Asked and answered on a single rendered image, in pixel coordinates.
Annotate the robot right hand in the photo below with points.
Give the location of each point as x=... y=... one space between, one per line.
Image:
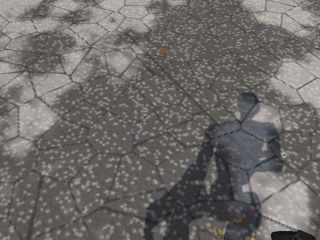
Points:
x=291 y=235

